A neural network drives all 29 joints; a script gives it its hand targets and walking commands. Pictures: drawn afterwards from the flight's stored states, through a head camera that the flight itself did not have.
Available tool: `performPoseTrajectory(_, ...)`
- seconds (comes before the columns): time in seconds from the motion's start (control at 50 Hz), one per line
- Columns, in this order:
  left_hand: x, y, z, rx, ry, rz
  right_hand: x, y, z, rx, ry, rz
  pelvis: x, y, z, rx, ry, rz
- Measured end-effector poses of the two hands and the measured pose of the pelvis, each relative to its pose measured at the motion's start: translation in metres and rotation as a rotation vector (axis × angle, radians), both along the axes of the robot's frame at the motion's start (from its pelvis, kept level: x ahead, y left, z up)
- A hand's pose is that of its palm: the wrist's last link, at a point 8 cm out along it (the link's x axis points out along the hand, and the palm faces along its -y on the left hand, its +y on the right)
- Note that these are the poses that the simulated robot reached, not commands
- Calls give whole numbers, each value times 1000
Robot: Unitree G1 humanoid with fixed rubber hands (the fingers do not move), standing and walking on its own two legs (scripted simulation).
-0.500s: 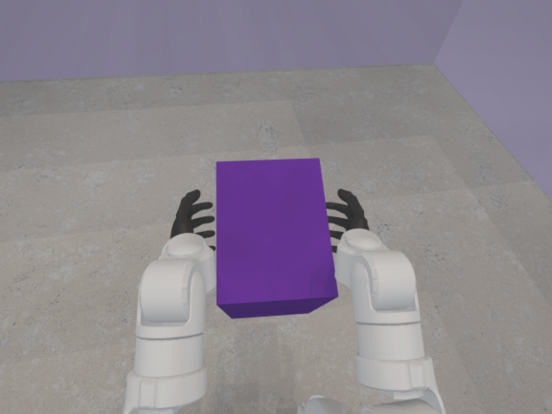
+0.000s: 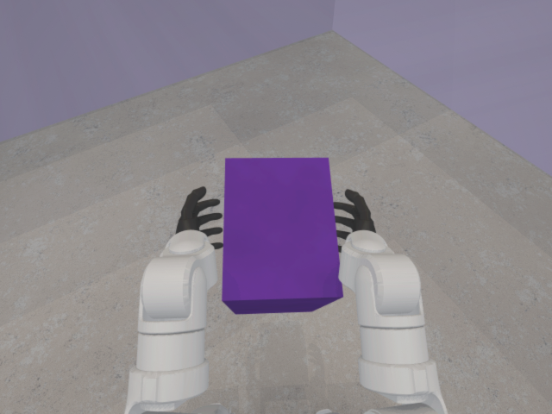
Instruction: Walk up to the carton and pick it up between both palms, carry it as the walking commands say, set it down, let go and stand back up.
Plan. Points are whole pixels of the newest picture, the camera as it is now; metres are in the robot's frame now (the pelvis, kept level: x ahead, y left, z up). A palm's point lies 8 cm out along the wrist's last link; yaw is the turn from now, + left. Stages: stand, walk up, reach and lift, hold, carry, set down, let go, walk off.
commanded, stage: carry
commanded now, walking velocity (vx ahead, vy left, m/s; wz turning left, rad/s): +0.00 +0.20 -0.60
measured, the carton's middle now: (275, 247) +0.37 +0.01 -0.01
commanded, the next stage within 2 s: none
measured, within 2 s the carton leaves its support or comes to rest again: neither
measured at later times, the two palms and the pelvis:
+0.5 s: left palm (150, 235) +0.35 +0.18 +0.08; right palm (308, 263) +0.30 -0.04 +0.08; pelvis +0.00 +0.14 +0.00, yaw -16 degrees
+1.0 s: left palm (160, 243) +0.32 +0.16 +0.09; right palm (325, 294) +0.25 -0.05 +0.09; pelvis -0.02 +0.14 -0.01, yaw -18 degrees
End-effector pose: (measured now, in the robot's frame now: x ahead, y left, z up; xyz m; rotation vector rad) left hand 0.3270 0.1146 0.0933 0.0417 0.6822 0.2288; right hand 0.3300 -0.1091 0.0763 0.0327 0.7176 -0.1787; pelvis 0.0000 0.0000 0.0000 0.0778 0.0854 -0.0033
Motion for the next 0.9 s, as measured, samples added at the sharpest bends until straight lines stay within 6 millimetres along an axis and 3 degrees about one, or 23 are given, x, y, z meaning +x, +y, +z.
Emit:
performPoseTrajectory(0.16,-9,60,-19,-67,-3,-19,-18,59,-2,-67,0,-23,-11,62,-15,-84,-17,-43)
performPoseTrajectory(0.28,-5,82,-19,-111,39,-59,-23,83,14,-128,45,-46,-8,93,3,-155,-8,-96)
performPoseTrajectory(0.38,10,78,-13,-116,11,-116,-22,83,20,-162,18,-127,-5,115,3,-163,13,-167)
performPoseTrajectory(0.54,21,58,-15,-62,24,-239,-38,68,4,-107,42,-252,-2,141,-1,-145,37,-279)
performPoseTrajectory(0.76,16,38,-12,-39,21,-287,-55,52,-3,-81,49,-289,-5,137,-7,-117,21,-305)
performPoseTrajectory(0.9,8,45,-2,-37,3,-289,-65,58,8,-69,29,-285,-10,144,-7,-127,6,-310)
